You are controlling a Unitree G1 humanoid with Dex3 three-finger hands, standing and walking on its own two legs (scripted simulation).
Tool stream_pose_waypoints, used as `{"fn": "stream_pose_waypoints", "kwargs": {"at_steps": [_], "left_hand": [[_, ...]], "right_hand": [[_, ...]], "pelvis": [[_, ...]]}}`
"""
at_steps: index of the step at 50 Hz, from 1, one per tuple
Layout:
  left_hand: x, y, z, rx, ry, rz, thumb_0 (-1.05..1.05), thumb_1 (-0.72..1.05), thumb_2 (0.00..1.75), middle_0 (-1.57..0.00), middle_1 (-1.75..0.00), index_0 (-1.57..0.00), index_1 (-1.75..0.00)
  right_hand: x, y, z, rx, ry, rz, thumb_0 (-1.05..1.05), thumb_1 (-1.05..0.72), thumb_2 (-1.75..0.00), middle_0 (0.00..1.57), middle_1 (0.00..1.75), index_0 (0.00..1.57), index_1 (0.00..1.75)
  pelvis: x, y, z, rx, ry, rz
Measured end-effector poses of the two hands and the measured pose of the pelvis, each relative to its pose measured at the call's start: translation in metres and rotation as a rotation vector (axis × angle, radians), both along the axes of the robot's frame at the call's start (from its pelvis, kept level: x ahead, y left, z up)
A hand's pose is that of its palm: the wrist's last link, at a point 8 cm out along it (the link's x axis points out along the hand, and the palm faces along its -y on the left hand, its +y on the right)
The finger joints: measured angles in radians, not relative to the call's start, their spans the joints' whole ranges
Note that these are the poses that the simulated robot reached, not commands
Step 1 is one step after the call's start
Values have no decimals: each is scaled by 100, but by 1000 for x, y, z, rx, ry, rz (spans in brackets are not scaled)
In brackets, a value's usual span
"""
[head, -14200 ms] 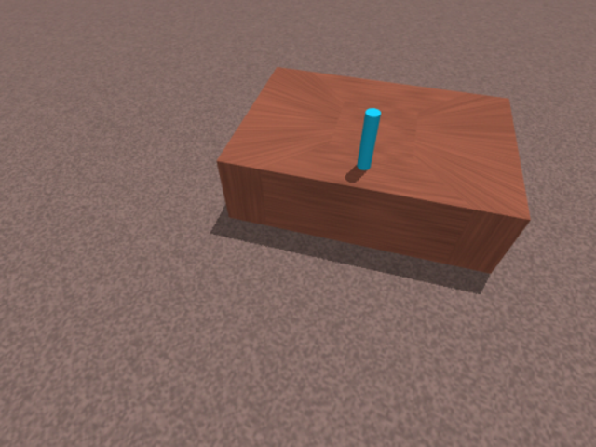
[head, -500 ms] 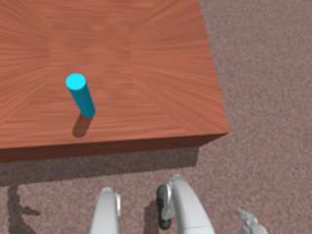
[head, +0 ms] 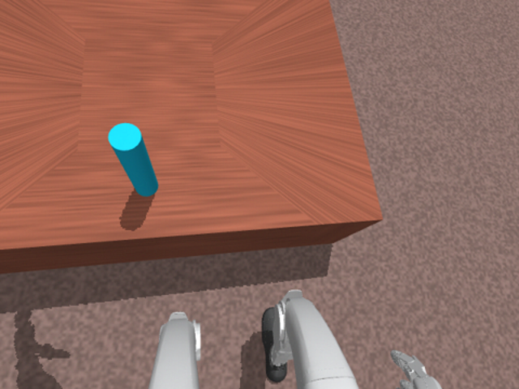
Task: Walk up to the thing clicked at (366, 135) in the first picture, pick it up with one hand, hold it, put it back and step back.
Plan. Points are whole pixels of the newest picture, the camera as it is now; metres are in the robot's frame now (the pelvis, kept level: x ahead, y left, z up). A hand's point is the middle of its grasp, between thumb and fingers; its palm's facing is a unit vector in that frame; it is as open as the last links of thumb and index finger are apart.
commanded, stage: go down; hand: left
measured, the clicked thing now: (137, 165) +0.51 +0.18 -0.20
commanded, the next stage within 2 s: approach in 0.54 s
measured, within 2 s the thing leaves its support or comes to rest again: neither
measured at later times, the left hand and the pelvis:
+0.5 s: hand out of the picture +0.45 +0.40 +0.07, palm faces +0.24 -0.97 +0.01, open 17.5 cm; pelvis +0.00 +0.00 +0.00, yaw +0 degrees
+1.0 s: hand out of the picture +0.45 +0.37 -0.02, palm faces +0.20 -0.98 +0.04, open 17.7 cm; pelvis -0.01 +0.00 -0.03, yaw +0 degrees
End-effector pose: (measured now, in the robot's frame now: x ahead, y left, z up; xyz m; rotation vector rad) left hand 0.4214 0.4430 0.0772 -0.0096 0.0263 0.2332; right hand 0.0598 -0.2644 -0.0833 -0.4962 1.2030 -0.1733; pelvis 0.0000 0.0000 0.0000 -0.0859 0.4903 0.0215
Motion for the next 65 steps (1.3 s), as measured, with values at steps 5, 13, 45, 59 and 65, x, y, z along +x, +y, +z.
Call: {"fn": "stream_pose_waypoints", "kwargs": {"at_steps": [5, 13, 45, 59, 65], "left_hand": [[-1, 1, 3, 9, 14, 4, -2, -57, 6, -6, -7, -5, -7], [-6, 2, 1, 17, 12, 6, -2, -58, 6, -6, -8, -5, -8], [-5, -10, -44, -33, 72, -16, -1, -60, 1, -5, -6, -6, -5], [21, -70, -197, -53, 15, -75, -2, -59, 5, -3, -7, -3, -6], [30, -102, -238, -46, 18, -101, -2, -59, 8, -2, -8, -2, -8]], "right_hand": [[-3, -2, 0, 1, -1, -4, 0, -90, -90, 21, 30, 21, 30], [-5, -4, -2, 6, 8, -9, 0, -90, -90, 21, 30, 21, 30], [5, -2, -10, 6, 1, 10, 0, -87, -89, 20, 30, 20, 30], [-15, -6, -105, -3, 87, 66, 0, -87, -89, 20, 30, 20, 30], [-36, -2, -155, 48, 121, 43, 0, -89, -89, 20, 30, 20, 30]], "pelvis": [[-1, 0, 0, 0, -2, -2], [-3, -1, -1, 4, 0, -5], [1, 1, -9, 1, 30, -3], [-24, 0, -107, -8, 133, -11], [-37, -2, -147, -2, 148, -13]]}}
